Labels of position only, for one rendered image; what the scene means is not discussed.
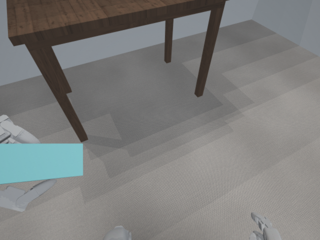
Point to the left robot thigh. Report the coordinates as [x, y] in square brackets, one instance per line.
[118, 234]

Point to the left robot hand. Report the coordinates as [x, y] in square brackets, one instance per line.
[15, 198]

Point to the sponge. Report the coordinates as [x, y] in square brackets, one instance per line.
[25, 162]

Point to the right robot hand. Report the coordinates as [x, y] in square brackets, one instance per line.
[269, 233]

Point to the table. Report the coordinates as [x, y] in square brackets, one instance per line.
[41, 24]

